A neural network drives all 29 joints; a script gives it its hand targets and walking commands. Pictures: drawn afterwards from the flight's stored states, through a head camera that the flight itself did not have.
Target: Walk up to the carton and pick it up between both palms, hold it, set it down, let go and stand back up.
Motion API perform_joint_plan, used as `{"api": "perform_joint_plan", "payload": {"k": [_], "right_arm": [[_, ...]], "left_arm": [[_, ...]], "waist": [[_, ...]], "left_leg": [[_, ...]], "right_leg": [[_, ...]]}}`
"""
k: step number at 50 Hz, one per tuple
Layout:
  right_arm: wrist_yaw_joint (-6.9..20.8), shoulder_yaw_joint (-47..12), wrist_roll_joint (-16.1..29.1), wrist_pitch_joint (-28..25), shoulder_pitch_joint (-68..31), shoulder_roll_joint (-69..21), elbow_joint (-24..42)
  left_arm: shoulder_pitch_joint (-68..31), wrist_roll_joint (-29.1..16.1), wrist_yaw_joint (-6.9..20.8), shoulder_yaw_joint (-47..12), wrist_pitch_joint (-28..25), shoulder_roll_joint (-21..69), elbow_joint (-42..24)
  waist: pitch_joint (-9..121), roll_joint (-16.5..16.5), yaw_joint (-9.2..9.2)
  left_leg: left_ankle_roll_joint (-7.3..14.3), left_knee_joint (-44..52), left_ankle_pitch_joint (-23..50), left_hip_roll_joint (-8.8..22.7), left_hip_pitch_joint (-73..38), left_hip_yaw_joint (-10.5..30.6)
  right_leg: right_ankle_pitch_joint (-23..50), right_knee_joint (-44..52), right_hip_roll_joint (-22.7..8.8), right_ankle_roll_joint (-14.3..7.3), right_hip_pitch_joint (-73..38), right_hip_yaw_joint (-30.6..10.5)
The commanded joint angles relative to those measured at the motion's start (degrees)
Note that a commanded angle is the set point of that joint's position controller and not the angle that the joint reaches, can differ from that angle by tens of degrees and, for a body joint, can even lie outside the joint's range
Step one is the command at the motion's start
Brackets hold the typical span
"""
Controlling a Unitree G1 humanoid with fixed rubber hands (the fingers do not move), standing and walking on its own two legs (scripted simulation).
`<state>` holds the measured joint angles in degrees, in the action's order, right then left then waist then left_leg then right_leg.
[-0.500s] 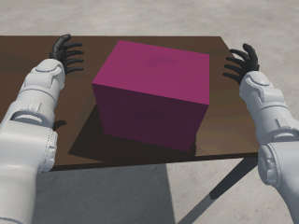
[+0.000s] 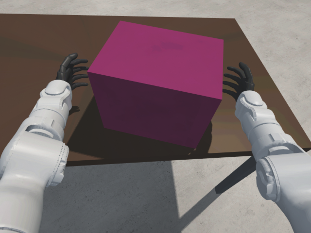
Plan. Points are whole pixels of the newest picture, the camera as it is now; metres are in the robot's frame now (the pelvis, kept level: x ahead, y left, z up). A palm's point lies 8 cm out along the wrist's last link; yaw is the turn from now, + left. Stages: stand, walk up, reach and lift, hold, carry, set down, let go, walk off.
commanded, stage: reach and lift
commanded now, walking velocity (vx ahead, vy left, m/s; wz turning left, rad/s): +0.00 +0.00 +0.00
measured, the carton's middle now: (159, 87) +0.50 -0.08 +0.06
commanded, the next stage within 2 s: none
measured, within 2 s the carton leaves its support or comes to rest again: neither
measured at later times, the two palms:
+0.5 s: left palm (78, 77) +0.52 +0.13 +0.11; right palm (243, 89) +0.41 -0.28 +0.11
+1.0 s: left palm (83, 80) +0.52 +0.12 +0.10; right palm (232, 88) +0.42 -0.26 +0.11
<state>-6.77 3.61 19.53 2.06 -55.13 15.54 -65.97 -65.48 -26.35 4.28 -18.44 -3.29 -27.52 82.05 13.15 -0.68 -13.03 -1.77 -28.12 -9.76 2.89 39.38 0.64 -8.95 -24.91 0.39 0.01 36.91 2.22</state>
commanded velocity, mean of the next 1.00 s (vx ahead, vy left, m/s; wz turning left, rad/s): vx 0.00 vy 0.00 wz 0.00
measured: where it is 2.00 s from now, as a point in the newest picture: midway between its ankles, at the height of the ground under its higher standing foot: outside the picture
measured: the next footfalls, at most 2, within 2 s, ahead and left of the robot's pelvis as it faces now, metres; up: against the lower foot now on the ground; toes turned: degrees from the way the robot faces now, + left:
none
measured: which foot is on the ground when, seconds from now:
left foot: down 0.00-1.00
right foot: down 0.00-1.00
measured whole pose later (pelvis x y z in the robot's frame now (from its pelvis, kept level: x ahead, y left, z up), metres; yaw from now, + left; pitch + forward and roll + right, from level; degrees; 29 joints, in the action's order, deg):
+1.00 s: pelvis +0.00 +0.00 -0.01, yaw -1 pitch +24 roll -2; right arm -9.7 7.8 16.3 -3.5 -59.7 11.5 -71.3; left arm -70.1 -18.3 1.4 -11.7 -7.6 -20.9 86.7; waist 15.6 0.4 -13.3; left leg -1.7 -31.1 -11.1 3.4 44.3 0.2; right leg -9.4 -26.7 0.8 0.3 41.6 1.6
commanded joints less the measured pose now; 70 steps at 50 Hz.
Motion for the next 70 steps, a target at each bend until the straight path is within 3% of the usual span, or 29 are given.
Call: {"api": "perform_joint_plan", "payload": {"k": [1,8,13,23,29,35,41,54,70], "right_arm": [[0.0,2.9,-2.0,-6.4,-28.7,13.8,13.6],[-0.6,2.2,-1.4,-9.0,-27.1,13.3,15.9],[-1.1,1.0,-0.5,-8.8,-27.1,12.5,16.0],[-1.3,-1.5,0.7,-7.1,-30.2,9.9,10.1],[-1.1,-0.7,-0.1,-7.4,-32.8,8.7,6.1],[-1.5,2.2,-2.4,-8.6,-34.2,8.3,4.8],[-1.6,3.6,-3.3,-8.8,-34.2,6.9,5.6],[-2.8,5.3,-6.2,-6.7,-36.0,1.7,9.6],[-2.9,8.1,-10.8,-6.5,-35.6,-4.7,11.9]], "left_arm": [[-35.0,0.8,-0.7,3.0,-6.4,-8.7,-11.4],[-33.6,3.7,-1.1,6.5,-7.8,-8.7,-12.9],[-33.5,4.6,-1.1,7.7,-7.4,-8.6,-11.5],[-35.8,3.5,-0.6,5.3,-7.1,-5.4,-3.5],[-38.3,3.6,-0.9,3.9,-7.5,-2.6,-0.9],[-40.0,5.3,-2.0,4.6,-7.7,0.1,-2.6],[-40.9,7.2,-2.8,6.0,-7.5,1.9,-5.8],[-42.6,7.7,-2.3,6.9,-7.9,3.3,-4.7],[-43.4,10.9,-1.2,10.7,-9.1,6.9,-6.3]], "waist": [[49.1,-9.9,-1.41],[53.2,-8.7,-0.91],[51.0,-7.2,-0.67],[42.0,-5.8,-0.23],[40.8,-7.4,-0.3],[44.6,-10.2,-0.89],[47.9,-11.8,-0.75],[46.0,-10.0,-1.04],[45.7,-9.8,-0.91]], "left_leg": [[-2.4,-6.2,18.5,-3.7,-34.4,-0.1],[-2.3,-7.8,22.1,-4.5,-30.4,-0.9],[-1.6,-7.1,21.1,-4.7,-27.8,-1.2],[-1.0,-5.9,18.9,-3.7,-29.0,-0.5],[-1.9,-6.7,20.9,-2.8,-32.8,0.2],[-3.6,-8.2,25.0,-2.3,-36.8,0.4],[-4.3,-8.7,26.9,-2.4,-38.0,0.1],[-2.7,-5.2,16.7,-3.2,-30.7,-0.9],[-2.7,-4.1,18.7,-3.2,-31.1,-1.1]], "right_leg": [[28.5,-1.9,1.7,1.5,-7.4,3.7],[37.6,-5.1,1.7,3.2,-13.3,2.6],[40.0,-5.8,1.5,4.0,-16.4,1.8],[33.1,-3.9,1.3,3.2,-11.8,2.4],[28.1,-2.4,1.6,2.1,-5.8,3.6],[27.1,-1.6,2.2,1.2,-2.4,4.5],[28.1,-1.2,2.4,0.8,-2.8,4.5],[25.9,-1.5,0.7,1.5,-8.0,3.1],[27.3,-0.9,0.2,1.6,-10.6,2.8]]}}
